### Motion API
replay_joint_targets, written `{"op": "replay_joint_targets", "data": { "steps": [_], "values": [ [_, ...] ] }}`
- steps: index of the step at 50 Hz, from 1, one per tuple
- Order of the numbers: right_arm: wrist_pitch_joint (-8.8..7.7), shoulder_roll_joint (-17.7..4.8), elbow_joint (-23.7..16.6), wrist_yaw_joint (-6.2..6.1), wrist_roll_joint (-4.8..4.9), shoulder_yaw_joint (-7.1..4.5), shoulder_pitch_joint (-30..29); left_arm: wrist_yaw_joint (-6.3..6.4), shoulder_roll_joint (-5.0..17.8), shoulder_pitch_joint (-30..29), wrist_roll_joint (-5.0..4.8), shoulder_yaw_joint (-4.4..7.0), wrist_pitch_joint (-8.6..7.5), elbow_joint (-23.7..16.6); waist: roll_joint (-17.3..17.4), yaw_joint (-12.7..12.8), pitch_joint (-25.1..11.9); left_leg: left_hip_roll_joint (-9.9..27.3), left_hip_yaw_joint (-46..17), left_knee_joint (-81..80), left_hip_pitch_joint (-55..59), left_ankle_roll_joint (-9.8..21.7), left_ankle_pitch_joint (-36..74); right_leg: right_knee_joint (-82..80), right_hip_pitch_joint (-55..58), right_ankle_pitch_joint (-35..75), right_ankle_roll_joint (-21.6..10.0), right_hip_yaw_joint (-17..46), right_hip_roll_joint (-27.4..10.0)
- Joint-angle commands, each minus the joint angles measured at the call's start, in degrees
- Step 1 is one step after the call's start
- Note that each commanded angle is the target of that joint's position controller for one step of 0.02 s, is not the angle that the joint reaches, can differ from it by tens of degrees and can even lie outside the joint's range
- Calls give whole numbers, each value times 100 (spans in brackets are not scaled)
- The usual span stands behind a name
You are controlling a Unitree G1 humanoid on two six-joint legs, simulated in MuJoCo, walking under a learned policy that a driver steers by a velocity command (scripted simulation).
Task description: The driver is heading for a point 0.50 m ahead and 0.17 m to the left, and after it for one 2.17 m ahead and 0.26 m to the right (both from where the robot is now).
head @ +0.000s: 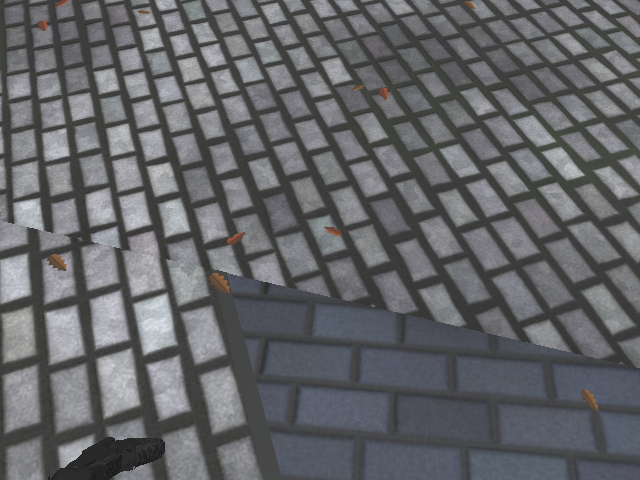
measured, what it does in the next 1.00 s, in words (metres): walks ahead: right foot, then left foot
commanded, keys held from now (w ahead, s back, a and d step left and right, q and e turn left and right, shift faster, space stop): w+q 0.56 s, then w+e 0.44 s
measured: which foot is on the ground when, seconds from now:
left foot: down 0.00-0.04, up 0.06-0.54, down 0.56-1.00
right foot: up 0.00-0.00, down 0.02-0.54, up 0.56-1.00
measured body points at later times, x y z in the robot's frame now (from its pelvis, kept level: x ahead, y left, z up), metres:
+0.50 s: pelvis +0.27 +0.01 +0.00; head +0.29 +0.03 +0.45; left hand +0.22 +0.29 -0.14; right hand +0.51 -0.18 -0.10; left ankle +0.39 +0.16 -0.71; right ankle +0.14 -0.12 -0.73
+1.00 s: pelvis +0.54 +0.11 +0.00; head +0.57 +0.12 +0.45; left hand +0.64 +0.38 -0.11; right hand +0.64 -0.15 -0.12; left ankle +0.39 +0.15 -0.73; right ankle +0.76 +0.02 -0.70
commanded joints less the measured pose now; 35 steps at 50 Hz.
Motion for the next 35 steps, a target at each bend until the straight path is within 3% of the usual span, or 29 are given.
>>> {"op": "replay_joint_targets", "data": {
  "steps": [1, 2, 3, 4, 5, 6, 7, 9, 11, 14, 18, 22, 25, 26, 27, 28, 29, 30, 31, 32, 33, 34, 35],
  "values": [
    [0, -713, -379, -50, -74, -95, -242, 87, 1292, 1841, 99, 494, -106, 115, 281, 1281, -1282, 999, -423, 2420, -1256, 548, 3569, 156, 3086, 51, -525, 434, -450],
    [-105, -42, -505, -18, -100, 111, 472, 133, 1868, 2401, 159, 639, -50, 230, -1080, 1108, -2221, 71, -20, 4663, -3574, 108, 821, -46, 5383, -721, -1348, 2816, -1973],
    [-198, -347, -394, 9, 3, 50, 391, 130, 1368, 2506, 95, 509, -19, 238, -1236, 1249, -2532, 23, -768, 5507, -4244, 110, -1160, -746, 5338, -1539, -1490, 3964, -2206],
    [-226, -812, -534, 23, 155, -100, -112, 148, 1066, 2087, 62, 400, -18, 222, -834, 1216, -1487, 336, -815, 5828, -4700, 161, -835, -922, 4546, -1866, -1180, 3108, -2004],
    [-220, -796, -610, 5, 153, -113, -436, 155, 896, 1673, 59, 341, -26, 189, -586, 1056, -923, 607, -659, 5683, -4668, 168, -319, -1103, 3729, -1707, -999, 2387, -1778],
    [-176, -724, -628, -22, 89, -136, -570, 136, 703, 1311, 65, 286, -49, 201, -447, 882, -490, 765, -617, 5382, -4499, 135, 60, -1355, 3012, -1390, -899, 1840, -1554],
    [-88, -645, -580, -42, 61, -174, -455, 121, 562, 1073, 101, 249, -101, 211, -562, 681, -285, 923, -669, 5149, -4157, 109, 359, -1581, 2495, -1070, -798, 1353, -1361],
    [76, -371, -524, -44, 66, -156, -246, 107, 530, 882, 138, 268, -185, 288, -533, 489, -163, 986, -639, 5041, -3785, 35, 645, -1890, 1977, -574, -818, 777, -1263],
    [171, -309, -636, -61, 42, -175, -395, 135, 655, 854, 173, 317, -240, 388, -382, 419, -11, 1009, -691, 4822, -3981, -34, 1037, -2044, 1872, -155, -857, 314, -1255],
    [160, -252, -793, -13, 3, -177, -756, 220, 764, 981, 184, 358, -220, 535, -235, 486, 116, 982, -696, 3957, -4280, -86, 1887, -2087, 2119, 245, -815, -264, -1185],
    [107, -82, -1058, 145, -24, -84, -1520, 295, 967, 1207, 120, 411, -129, 662, -57, 782, 348, 893, -223, 2748, -4147, 5, 2555, -2104, 2413, 449, -720, -832, -1197],
    [123, -118, -1412, 267, -19, -70, -2036, 298, 1129, 1526, -7, 487, 50, 830, -44, 932, 512, 778, 63, 2221, -4416, 221, 2003, -1715, 3306, 1073, -650, -1053, -1461],
    [169, -354, -1519, 308, -18, -195, -1713, 337, 1355, 1361, -96, 555, 177, 792, -310, 579, 110, 305, 524, 2146, -3589, 521, 1143, -705, 3635, 3525, -461, -1281, -1482],
    [188, -540, -1422, 294, 4, -305, -1172, 345, 1409, 1273, -120, 569, 225, 768, -351, 246, -214, 58, 660, 2075, -2869, 669, 981, 102, 3563, 4184, -373, -1364, -1396],
    [202, -851, -1200, 228, 24, -491, -266, 346, 1360, 1175, -145, 538, 244, 745, -216, -259, -683, -191, 643, 1656, -1515, 886, 1350, 1330, 3053, 3928, -174, -1497, -1158],
    [270, -1415, -1040, 93, 41, -682, 480, 341, 1051, 1299, 22, 423, 191, 639, 617, -457, -1171, 613, -761, 1487, 137, 1253, 1489, 3181, 1573, 1612, 115, -1516, -836],
    [169, -1777, -1137, 94, 26, -646, 119, 237, 232, 1916, 159, 161, 12, 418, 1730, 351, -1741, 1987, -4097, 694, 1701, 2381, 565, 4928, -769, -3354, 393, -592, 385],
    [100, -1110, -1163, 147, -3, -469, 332, 144, 787, 1381, -128, 252, -179, 520, 836, -152, -2055, 2217, -4443, 12, 1744, 2271, 160, 5263, -1240, -3253, 268, 388, 203],
    [30, -879, -1111, 167, -49, -396, 106, 114, 968, 982, -328, 315, -245, 417, 661, -140, -1187, 2108, -3520, 7, 1105, 1973, 577, 5155, -1587, -2806, 124, 289, -64],
    [-13, -719, -1147, 162, -41, -338, -311, 161, 893, 865, -250, 294, -260, 445, 233, 88, -751, 1883, -2732, 44, 260, 1700, 1177, 4691, -1365, -2298, 57, 279, -394],
    [-46, -476, -1181, 143, -96, -262, -681, 188, 902, 847, -135, 331, -222, 536, 246, 267, -441, 1642, -2087, -31, -433, 1530, 1783, 4299, -1043, -1973, 63, 272, -576],
    [-86, -357, -1214, 124, -188, -214, -826, 171, 888, 1070, -121, 350, -135, 636, 406, 445, -404, 1514, -1704, -182, -845, 1443, 2129, 4147, -635, -1700, 70, 347, -700],
    [-133, -355, -1179, 115, -201, -216, -857, 168, 819, 1237, -119, 351, -45, 724, 440, 527, -392, 1460, -1474, -350, -1042, 1413, 2326, 3994, -436, -1536, 108, 348, -728]
  ]
}}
